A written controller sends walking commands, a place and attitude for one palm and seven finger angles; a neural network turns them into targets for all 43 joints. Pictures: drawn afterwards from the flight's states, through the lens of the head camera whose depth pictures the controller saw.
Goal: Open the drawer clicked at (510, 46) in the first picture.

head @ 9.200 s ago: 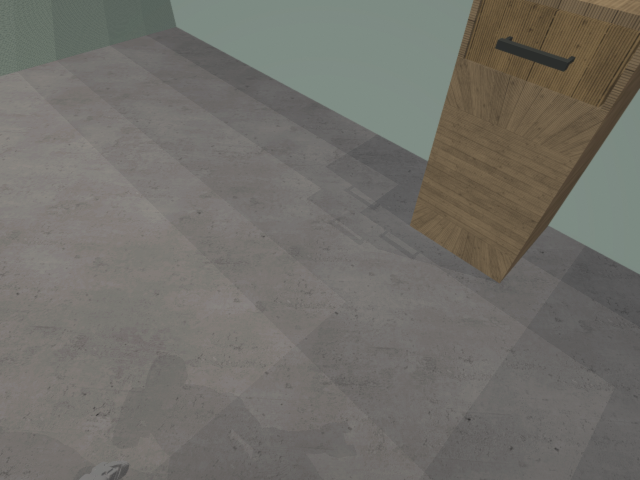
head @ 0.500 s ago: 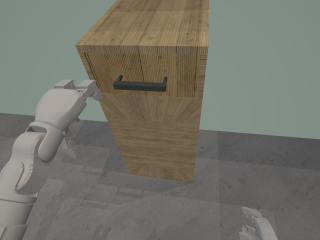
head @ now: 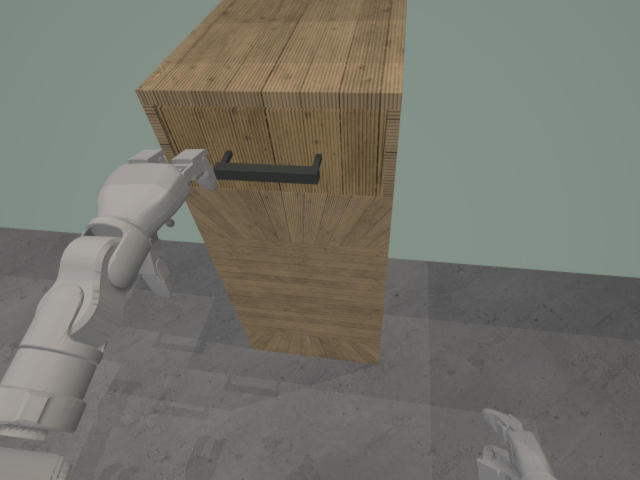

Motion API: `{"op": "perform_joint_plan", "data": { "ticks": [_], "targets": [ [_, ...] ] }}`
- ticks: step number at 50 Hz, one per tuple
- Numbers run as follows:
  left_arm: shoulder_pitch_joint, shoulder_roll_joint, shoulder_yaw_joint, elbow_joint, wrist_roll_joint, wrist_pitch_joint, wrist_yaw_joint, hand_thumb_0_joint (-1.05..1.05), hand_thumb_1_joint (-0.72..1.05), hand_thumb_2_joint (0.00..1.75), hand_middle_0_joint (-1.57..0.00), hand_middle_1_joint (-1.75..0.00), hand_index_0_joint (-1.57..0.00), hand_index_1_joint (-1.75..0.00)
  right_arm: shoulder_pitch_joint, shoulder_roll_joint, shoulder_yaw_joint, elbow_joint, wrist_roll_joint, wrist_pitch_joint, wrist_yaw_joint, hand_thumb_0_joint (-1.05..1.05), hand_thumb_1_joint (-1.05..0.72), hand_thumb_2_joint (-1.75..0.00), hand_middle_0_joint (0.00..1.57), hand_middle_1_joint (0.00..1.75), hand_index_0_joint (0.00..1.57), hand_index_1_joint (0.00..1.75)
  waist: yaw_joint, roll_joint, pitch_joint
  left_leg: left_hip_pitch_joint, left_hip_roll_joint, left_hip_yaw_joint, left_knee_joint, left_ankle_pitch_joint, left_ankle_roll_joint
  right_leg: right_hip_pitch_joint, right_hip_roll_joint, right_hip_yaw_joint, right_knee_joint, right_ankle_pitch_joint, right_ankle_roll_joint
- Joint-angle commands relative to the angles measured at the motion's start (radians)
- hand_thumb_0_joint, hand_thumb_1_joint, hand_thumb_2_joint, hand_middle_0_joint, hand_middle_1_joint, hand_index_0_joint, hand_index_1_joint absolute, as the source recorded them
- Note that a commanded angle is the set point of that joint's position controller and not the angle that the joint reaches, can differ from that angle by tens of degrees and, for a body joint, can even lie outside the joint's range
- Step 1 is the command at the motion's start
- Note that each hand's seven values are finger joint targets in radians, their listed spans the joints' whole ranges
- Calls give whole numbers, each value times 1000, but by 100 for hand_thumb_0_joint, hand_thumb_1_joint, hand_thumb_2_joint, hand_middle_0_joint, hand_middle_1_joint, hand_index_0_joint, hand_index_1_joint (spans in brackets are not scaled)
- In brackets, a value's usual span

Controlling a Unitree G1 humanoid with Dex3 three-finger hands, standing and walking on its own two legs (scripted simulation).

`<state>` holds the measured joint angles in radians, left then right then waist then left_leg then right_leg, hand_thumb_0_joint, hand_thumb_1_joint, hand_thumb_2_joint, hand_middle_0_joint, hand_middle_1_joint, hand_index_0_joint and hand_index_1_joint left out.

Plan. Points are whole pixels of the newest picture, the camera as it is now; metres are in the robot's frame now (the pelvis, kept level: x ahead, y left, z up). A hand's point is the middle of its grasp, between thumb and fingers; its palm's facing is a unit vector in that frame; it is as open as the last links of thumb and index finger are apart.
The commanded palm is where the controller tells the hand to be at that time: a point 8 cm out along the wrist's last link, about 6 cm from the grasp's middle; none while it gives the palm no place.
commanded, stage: move the hooked fingers above the handle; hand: left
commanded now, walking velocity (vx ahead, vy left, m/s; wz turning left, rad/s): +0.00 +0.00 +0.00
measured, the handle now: (269, 165) +0.59 +0.17 +0.06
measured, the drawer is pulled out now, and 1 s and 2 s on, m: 0.00 0.00 0.00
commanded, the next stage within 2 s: lower the fingers behind the handle in 1.84 s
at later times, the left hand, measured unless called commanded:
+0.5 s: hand (208, 197) +0.43 +0.21 +0.13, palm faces +0.00 -0.05 -1.00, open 13.8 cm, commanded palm +0.42 +0.21 +0.20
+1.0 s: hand (249, 172) +0.50 +0.18 +0.12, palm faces -0.04 -0.04 -1.00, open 13.8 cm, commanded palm +0.50 +0.19 +0.18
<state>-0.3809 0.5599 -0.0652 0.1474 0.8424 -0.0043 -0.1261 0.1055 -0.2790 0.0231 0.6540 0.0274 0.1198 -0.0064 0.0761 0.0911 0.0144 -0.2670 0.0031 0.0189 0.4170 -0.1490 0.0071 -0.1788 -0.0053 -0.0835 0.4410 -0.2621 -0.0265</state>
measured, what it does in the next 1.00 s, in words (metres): stands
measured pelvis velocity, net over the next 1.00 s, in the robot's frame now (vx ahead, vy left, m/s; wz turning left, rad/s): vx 0.03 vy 0.00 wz -0.04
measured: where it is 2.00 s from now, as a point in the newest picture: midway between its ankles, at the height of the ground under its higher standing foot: outside the picture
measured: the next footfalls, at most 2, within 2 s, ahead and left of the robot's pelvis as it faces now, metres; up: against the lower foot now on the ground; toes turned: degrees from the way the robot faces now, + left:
none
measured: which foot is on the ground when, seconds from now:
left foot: down 0.00-1.00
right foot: down 0.00-1.00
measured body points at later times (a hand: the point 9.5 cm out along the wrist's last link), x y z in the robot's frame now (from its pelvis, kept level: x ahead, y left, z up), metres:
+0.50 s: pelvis +0.03 +0.00 +0.00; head +0.06 -0.03 +0.44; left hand +0.42 +0.21 +0.19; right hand +0.17 -0.25 -0.13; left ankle +0.05 +0.12 -0.74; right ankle -0.02 -0.10 -0.74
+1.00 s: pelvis +0.03 +0.00 -0.01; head +0.08 -0.02 +0.44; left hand +0.50 +0.18 +0.17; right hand +0.10 -0.26 -0.15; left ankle +0.05 +0.12 -0.74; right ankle -0.02 -0.10 -0.74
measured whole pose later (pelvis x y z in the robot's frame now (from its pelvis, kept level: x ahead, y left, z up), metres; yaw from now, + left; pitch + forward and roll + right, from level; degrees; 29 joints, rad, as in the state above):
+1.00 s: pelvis +0.03 +0.00 -0.01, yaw -2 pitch +9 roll +0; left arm -0.83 0.48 -0.15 0.77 0.95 -0.02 -0.02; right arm 0.27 -0.27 -0.03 0.69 0.03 0.17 -0.02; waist -0.03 0.05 -0.06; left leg -0.44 0.01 0.06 0.54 -0.25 0.01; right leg -0.36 0.00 -0.04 0.55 -0.34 -0.02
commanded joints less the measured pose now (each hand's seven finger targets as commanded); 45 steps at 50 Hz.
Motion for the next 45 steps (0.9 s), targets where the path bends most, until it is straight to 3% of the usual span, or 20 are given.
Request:
{"op": "perform_joint_plan", "data": {
  "ticks": [1, 5, 6, 10, 13, 15, 18, 21, 24, 27, 30, 35, 37, 40, 42, 44, 45],
  "targets": [
    [-406, 217, 120, -125, 14, 11, 50, 0, -50, 30, -30, -120, -30, -120, -100, -101, -43, -138, 3, -28, -7, 0, -90, -90, 20, 30, 20, 30, -22, -67, -279, 133, -37, 2, -21, 124, 29, 12, 1, 59, -69, 179, 4],
    [-444, 256, 152, -129, 21, 7, 61, 0, -50, 30, -30, -120, -30, -120, -82, -109, -52, -141, 3, -20, -6, 0, -90, -90, 20, 30, 20, 30, -16, -78, -351, 144, -38, 3, -6, 187, 34, 49, 5, 63, -46, 256, 2],
    [-458, 226, 123, -128, 18, 5, 63, 0, -50, 30, -30, -120, -30, -120, -77, -104, -51, -143, 3, -19, -6, 0, -90, -90, 20, 30, 20, 30, -18, -85, -350, 145, -38, 4, -5, 190, 36, 43, 1, 64, -42, 264, 3],
    [-431, 269, 181, -77, 22, 14, 79, 0, -50, 30, -30, -120, -30, -120, -58, -115, -59, -137, 6, -7, -2, 0, -90, -90, 20, 30, 20, 30, -11, -94, -357, 127, -35, 11, 8, 239, 35, 59, 7, 64, -25, 325, 1],
    [-437, 231, 146, -94, 24, 25, 85, 0, -50, 30, -30, -120, -30, -120, -48, -111, -64, -144, 7, 0, 4, 0, -90, -90, 20, 30, 20, 30, -13, -78, -373, 136, -35, 14, 16, 264, 37, 49, 7, 62, -9, 351, 1],
    [-423, 232, 150, -62, 27, 37, 84, 0, -50, 30, -30, -120, -30, -120, -43, -115, -67, -142, 8, 3, 5, 0, -90, -90, 20, 30, 20, 30, -17, -92, -362, 128, -34, 16, 28, 279, 37, 45, 10, 64, -8, 372, 1],
    [-474, 199, 99, -19, 34, 51, 76, 0, -50, 30, -30, -120, -30, -120, -28, -116, -69, -134, 14, 13, -1, 0, -90, -90, 20, 30, 20, 30, -40, -106, -335, 128, -31, 15, 26, 238, 39, -1, 12, 59, -10, 326, 5],
    [-565, 211, 87, -41, 46, 34, 77, 0, -50, 30, -30, -120, -30, -120, -11, -115, -72, -135, 12, 9, -9, 0, -90, -90, 20, 30, 20, 30, -53, -81, -391, 154, -34, 11, 44, 251, 43, -6, 13, 66, -2, 328, 2],
    [-605, 174, 55, -38, 49, 16, 87, 0, -50, 30, -30, -120, -30, -120, 11, -108, -80, -129, 10, 7, -11, 0, -90, -90, 20, 30, 20, 30, -62, -51, -418, 191, -32, 2, 65, 314, 43, -36, 20, 61, 17, 357, -3],
    [-666, 144, 27, 52, 49, 22, 101, 0, -50, 30, -30, -120, -30, -120, 33, -109, -80, -110, 12, 10, -12, 0, -90, -90, 20, 30, 20, 30, -79, -67, -376, 174, -26, 1, 67, 276, 39, -82, 23, 52, 13, 313, -4],
    [-709, 202, 74, 170, 70, 34, 120, 0, -50, 30, -30, -120, -30, -120, 44, -117, -75, -99, 12, 16, -21, 0, -90, -90, 20, 30, 20, 30, -71, -91, -379, 126, -32, 10, 67, 243, 37, -60, 22, 57, 12, 297, -5],
    [-808, 182, 48, 224, 94, 29, 135, 0, -50, 30, -30, -120, -30, -120, 79, -112, -84, -99, 7, 22, -19, 0, -90, -90, 20, 30, 20, 30, -81, -61, -461, 145, -28, 7, 95, 319, 38, -53, 23, 59, 46, 357, -11],
    [-807, 126, 4, 245, 94, 30, 131, 0, -50, 30, -30, -120, -30, -120, 90, -106, -88, -102, 7, 26, -16, 0, -90, -90, 20, 30, 20, 30, -90, -68, -461, 152, -25, 7, 106, 340, 43, -72, 24, 58, 55, 384, -8],
    [-809, 128, 7, 348, 93, 34, 120, 0, -50, 30, -30, -120, -30, -120, 114, -117, -91, -91, 10, 36, -19, 0, -90, -90, 20, 30, 20, 30, -103, -122, -406, 107, -22, 9, 101, 293, 42, -94, 25, 53, 47, 352, -6],
    [-851, 136, 4, 391, 100, 28, 122, 0, -50, 30, -30, -120, -30, -120, 126, -118, -91, -83, 12, 38, -24, 0, -90, -90, 20, 30, 20, 30, -109, -126, -397, 90, -23, 14, 104, 260, 45, -108, 24, 61, 48, 344, -2],
    [-917, 153, 13, 380, 107, 6, 131, 0, -50, 30, -30, -120, -30, -120, 149, -116, -97, -77, 8, 36, -28, 0, -90, -90, 20, 30, 20, 30, -113, -97, -442, 100, -24, 13, 111, 266, 45, -107, 24, 66, 56, 345, -4],
    [-918, 179, 35, 404, 109, -4, 137, 0, -50, 30, -30, -120, -30, -120, 158, -120, -98, -74, 5, 34, -31, 0, -90, -90, 20, 30, 20, 30, -115, -116, -447, 85, -25, 13, 115, 264, 46, -95, 24, 69, 55, 349, -4]
  ]
}}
